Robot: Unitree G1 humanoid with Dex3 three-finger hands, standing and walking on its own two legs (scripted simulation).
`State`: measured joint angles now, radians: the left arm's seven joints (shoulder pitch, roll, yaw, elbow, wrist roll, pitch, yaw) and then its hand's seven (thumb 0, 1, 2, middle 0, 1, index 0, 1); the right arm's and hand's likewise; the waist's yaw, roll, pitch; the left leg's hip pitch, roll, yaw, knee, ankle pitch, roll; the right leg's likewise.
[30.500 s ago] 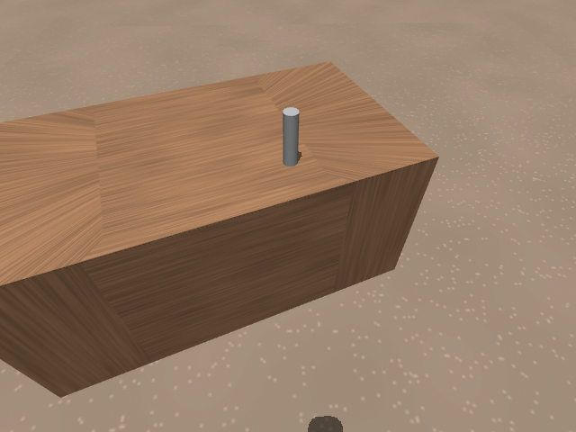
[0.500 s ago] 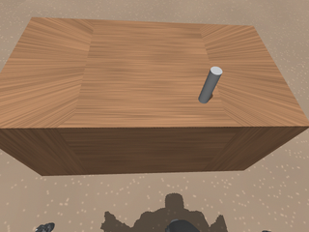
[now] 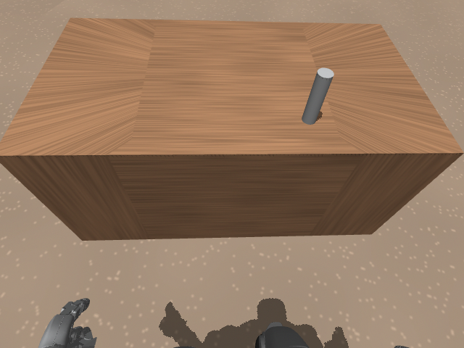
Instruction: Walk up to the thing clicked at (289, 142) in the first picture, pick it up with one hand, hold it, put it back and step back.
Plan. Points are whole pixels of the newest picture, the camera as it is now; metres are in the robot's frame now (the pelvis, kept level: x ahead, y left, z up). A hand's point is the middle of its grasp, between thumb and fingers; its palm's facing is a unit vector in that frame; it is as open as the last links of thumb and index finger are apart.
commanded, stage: step back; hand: right
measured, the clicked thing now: (316, 98) +0.75 -0.22 -0.07
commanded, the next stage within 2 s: none
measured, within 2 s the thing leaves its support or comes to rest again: neither
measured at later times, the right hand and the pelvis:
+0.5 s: hand out of the picture -0.05 -0.32 -0.14, palm faces +0.05 +0.92 -0.40, open 7.4 cm; pelvis -0.15 -0.04 +0.01, yaw -5 degrees
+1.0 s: hand out of the picture -0.21 -0.32 -0.12, palm faces -0.05 +0.89 -0.46, open 7.4 cm; pelvis -0.31 -0.05 +0.01, yaw -1 degrees
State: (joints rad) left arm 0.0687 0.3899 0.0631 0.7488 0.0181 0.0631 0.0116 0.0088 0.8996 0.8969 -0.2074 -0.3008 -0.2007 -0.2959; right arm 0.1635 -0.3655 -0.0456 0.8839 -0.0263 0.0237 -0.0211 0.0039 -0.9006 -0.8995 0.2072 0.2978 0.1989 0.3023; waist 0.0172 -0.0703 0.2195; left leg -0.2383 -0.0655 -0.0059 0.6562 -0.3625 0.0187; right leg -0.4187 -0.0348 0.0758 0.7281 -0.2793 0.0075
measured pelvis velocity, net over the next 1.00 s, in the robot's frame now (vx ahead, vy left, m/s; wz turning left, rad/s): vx -0.31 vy -0.05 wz -0.02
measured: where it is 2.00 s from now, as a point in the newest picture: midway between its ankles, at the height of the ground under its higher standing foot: outside the picture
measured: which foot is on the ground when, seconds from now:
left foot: down 0.00-0.42, up 0.44-0.72, down 0.74-1.00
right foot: up 0.00-0.36, down 0.38-0.76, up 0.78-1.00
